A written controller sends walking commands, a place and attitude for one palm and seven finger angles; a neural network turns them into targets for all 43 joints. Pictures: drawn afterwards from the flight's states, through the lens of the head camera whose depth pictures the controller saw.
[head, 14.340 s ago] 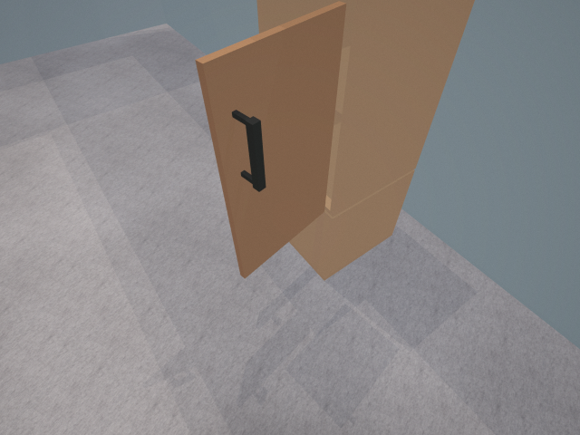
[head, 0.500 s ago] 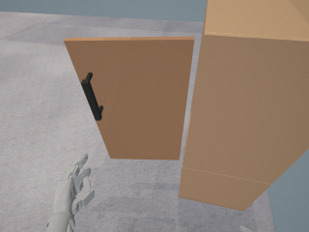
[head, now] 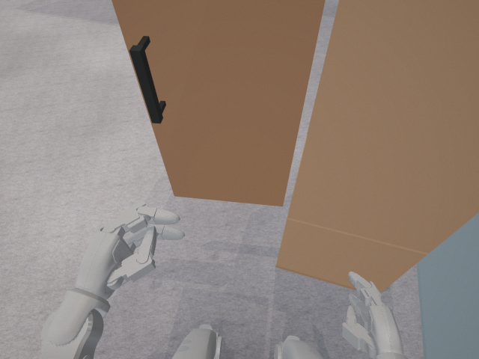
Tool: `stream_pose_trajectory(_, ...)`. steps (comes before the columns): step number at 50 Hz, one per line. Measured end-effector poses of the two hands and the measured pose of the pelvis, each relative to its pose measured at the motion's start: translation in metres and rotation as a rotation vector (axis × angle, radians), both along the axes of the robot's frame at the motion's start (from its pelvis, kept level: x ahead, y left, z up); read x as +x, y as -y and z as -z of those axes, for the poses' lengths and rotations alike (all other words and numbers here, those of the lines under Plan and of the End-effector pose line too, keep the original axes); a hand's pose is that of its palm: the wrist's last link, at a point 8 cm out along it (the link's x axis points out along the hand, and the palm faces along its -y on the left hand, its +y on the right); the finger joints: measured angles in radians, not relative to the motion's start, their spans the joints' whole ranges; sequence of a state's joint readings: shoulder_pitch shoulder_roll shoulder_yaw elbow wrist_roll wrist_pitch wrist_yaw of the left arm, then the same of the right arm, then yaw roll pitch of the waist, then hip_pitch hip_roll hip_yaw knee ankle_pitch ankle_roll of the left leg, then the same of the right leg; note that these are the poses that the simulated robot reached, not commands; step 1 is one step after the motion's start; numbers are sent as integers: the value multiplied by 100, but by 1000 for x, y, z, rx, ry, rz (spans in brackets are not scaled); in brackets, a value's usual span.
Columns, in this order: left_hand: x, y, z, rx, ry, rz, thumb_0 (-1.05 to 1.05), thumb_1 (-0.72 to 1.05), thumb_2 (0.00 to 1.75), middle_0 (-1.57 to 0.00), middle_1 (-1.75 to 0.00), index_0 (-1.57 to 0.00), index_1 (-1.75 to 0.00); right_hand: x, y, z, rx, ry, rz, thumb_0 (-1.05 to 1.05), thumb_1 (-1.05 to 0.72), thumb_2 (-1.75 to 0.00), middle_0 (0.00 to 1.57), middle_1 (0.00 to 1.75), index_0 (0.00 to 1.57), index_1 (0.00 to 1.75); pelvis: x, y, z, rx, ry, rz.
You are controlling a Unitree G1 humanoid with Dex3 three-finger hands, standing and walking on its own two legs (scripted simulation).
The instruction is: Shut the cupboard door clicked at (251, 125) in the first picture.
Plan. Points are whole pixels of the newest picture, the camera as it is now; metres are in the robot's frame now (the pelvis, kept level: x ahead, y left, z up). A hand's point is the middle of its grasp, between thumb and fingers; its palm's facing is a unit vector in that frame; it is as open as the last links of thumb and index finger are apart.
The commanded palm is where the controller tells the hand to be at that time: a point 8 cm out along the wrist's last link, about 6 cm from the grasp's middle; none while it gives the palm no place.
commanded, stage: raise the hand and make a fist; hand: left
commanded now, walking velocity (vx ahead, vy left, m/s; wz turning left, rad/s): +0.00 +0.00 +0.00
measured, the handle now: (151, 82) +0.56 +0.21 +0.16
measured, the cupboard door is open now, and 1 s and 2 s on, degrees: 100 100 100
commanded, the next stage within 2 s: bring the fist close to the handle in 1.22 s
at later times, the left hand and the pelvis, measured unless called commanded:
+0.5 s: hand (103, 223) +0.27 +0.21 +0.13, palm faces -0.01 -1.00 -0.05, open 3.2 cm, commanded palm +0.24 +0.26 +0.13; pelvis +0.05 +0.03 +0.04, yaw -1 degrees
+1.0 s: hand (103, 209) +0.28 +0.20 +0.16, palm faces -0.06 -1.00 -0.03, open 3.1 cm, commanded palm +0.25 +0.26 +0.16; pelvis +0.05 +0.02 +0.06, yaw +0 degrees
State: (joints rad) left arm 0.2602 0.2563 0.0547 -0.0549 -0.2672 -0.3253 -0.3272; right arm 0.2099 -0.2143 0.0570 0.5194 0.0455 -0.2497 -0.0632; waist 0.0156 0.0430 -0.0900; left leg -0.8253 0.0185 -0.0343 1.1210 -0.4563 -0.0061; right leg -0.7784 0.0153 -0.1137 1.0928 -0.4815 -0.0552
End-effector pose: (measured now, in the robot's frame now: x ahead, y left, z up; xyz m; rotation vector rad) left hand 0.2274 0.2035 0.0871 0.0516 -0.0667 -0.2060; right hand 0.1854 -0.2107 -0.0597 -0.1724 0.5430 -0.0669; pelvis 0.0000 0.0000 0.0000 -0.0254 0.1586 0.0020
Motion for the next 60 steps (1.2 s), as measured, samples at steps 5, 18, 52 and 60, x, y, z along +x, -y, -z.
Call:
stream_pose_trajectory(5, 10, -15, 11, -30, -230, -109, 2, 90, 90, -76, -91, -76, -91, -34, 6, -6, 17, -97, 113, 1, -90, -90, 20, 30, 21, 30, 14, -5, -18, 17, 15, 31)
stream_pose_trajectory(18, 9, -42, -14, -11, -98, -112, 2, 91, 90, -99, -117, -99, -117, -14, 18, -17, -99, -122, 70, 2, -90, -90, 20, 30, 20, 30, 35, -24, -27, -4, -1, 7)
stream_pose_trajectory(52, 28, -47, -63, -10, -133, -138, 2, 90, 90, -130, -150, -130, -150, 13, 3, -49, -33, -42, 28, 1, -90, -90, 20, 30, 21, 30, 45, -17, -56, 12, 100, 9)
stream_pose_trajectory(60, 19, -49, -83, 2, 20, -224, 2, 90, 90, -130, -150, -130, -150, 7, 16, -50, -52, -35, 21, 1, -90, -90, 20, 30, 20, 30, 39, -6, -55, 15, 113, 5)
